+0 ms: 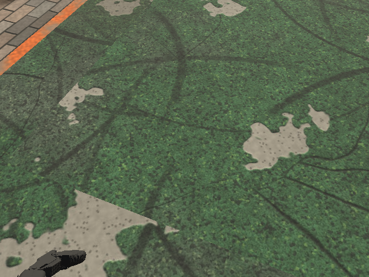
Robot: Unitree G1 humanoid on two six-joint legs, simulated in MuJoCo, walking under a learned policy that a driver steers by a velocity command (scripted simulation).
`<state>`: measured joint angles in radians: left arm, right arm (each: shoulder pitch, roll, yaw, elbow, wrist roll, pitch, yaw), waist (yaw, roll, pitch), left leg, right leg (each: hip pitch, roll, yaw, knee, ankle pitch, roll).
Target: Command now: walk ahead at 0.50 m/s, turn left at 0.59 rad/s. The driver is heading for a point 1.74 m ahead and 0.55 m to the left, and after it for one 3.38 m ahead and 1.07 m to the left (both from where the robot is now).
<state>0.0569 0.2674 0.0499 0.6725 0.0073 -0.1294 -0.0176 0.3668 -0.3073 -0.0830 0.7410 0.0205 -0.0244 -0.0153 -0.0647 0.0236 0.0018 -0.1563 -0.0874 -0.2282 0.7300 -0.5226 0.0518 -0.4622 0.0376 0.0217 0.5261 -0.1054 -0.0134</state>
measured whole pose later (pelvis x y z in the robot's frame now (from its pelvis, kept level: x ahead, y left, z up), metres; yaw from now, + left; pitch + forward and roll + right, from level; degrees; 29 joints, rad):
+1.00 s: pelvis +0.54 +0.14 +0.00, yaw +33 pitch +2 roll +0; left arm 0.05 0.28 0.04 0.69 0.01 -0.12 -0.03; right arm 0.39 -0.30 -0.07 0.74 0.02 -0.03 -0.01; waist -0.07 0.00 0.00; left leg -0.07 -0.08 -0.20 0.58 -0.47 0.06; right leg -0.46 0.02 0.00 0.51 -0.08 -0.02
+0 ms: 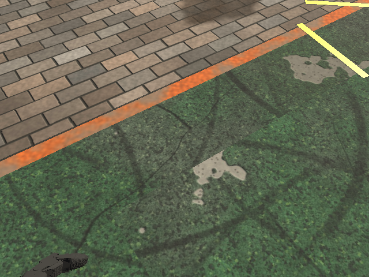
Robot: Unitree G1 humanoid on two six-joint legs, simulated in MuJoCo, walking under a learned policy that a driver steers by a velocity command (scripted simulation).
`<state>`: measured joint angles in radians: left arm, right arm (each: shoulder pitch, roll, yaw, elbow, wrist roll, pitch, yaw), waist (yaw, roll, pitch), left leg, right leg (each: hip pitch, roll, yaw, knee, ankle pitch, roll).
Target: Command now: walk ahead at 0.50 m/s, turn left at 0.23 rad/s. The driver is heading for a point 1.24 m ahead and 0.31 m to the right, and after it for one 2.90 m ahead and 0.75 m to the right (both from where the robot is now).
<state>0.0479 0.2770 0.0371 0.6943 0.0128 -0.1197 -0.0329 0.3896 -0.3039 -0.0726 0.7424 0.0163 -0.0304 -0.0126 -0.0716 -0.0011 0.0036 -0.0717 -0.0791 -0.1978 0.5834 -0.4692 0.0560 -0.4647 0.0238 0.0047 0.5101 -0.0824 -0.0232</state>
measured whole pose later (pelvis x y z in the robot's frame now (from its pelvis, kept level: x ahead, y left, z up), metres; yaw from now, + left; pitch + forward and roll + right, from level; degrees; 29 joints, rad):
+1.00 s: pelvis +0.54 +0.00 +0.00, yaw -14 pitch +2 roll +2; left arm 0.08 0.26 0.04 0.68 -0.02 -0.03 -0.06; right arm 0.33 -0.29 -0.08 0.86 0.02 -0.05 -0.02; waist -0.07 -0.02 0.04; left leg 0.11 0.02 0.27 0.33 -0.44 -0.03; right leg -0.56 -0.04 -0.06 0.62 -0.11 -0.08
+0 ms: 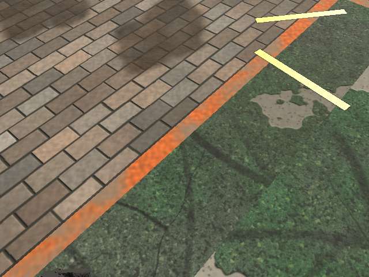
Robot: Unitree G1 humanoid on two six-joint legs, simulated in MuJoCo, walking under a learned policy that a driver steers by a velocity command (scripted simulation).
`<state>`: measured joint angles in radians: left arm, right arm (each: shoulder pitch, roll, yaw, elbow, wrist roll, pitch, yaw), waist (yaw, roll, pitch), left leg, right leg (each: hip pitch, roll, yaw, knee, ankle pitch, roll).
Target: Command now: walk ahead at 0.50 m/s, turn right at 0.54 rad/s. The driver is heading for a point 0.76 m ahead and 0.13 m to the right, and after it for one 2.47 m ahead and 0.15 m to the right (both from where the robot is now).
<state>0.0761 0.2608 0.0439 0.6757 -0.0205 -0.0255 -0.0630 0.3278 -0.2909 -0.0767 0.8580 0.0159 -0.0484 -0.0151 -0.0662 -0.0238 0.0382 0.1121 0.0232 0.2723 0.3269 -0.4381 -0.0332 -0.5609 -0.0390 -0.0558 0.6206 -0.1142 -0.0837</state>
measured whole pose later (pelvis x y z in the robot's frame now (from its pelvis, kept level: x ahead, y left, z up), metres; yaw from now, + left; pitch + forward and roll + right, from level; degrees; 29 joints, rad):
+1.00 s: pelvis +0.53 -0.12 +0.01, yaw -24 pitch +2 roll +1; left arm 0.03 0.26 0.03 0.61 -0.01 -0.07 -0.03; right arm 0.41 -0.31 -0.06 0.91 0.02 -0.05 0.01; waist -0.10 -0.01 0.02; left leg -0.01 0.03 0.03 0.44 -0.43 -0.02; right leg -0.47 -0.02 -0.02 0.51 -0.09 -0.05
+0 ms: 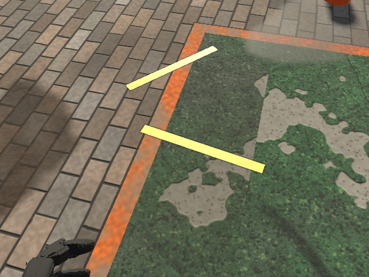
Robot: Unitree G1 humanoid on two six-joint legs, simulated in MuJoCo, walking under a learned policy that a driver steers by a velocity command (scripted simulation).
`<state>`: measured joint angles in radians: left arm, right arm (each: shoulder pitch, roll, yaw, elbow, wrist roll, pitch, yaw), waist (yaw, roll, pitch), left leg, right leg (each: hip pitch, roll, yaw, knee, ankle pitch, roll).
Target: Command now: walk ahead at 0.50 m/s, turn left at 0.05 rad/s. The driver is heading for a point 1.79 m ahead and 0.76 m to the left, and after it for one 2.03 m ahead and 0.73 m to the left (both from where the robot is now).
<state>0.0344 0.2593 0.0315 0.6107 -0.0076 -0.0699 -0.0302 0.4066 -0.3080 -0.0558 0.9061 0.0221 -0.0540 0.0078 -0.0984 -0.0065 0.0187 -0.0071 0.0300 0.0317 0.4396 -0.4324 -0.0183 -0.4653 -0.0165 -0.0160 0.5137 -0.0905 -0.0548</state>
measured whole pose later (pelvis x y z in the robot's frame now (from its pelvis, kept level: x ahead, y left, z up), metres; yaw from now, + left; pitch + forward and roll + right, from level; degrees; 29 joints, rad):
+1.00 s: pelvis +0.55 +0.10 +0.00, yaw +32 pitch +2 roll +1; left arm 0.03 0.28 0.04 0.68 0.00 -0.12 -0.02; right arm 0.38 -0.30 -0.08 0.74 0.02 -0.03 -0.02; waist -0.09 -0.03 0.01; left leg -0.07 -0.11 -0.23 0.50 -0.44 0.06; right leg -0.46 0.00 0.07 0.46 -0.03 0.01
